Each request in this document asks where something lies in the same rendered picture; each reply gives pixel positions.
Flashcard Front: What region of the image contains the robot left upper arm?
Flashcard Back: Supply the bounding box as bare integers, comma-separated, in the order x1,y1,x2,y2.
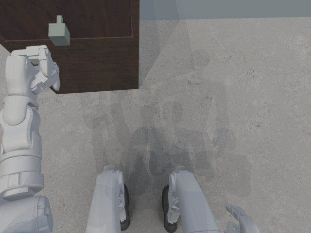
0,195,53,233

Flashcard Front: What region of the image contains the handle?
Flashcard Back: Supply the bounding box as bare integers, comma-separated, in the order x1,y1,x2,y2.
48,16,70,46

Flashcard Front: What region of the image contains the drawer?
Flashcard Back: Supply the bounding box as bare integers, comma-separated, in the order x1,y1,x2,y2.
0,0,132,40

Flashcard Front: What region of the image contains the robot left forearm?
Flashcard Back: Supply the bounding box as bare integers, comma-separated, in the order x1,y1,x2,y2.
0,95,44,204

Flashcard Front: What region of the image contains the cabinet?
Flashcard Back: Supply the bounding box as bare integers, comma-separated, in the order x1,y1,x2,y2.
0,0,139,94

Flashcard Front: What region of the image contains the right robot thigh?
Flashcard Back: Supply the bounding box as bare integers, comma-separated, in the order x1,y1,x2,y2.
169,170,220,233

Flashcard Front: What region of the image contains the left robot thigh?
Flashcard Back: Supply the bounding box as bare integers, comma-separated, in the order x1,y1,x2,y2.
85,169,124,233

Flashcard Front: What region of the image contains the right robot hand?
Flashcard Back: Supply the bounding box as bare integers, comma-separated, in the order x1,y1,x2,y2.
224,203,260,233

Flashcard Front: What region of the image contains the left robot hand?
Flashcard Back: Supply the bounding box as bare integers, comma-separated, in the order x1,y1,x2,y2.
5,45,60,101

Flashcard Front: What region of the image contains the robot thigh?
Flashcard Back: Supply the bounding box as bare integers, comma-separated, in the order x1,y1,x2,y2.
169,170,220,233
85,169,124,233

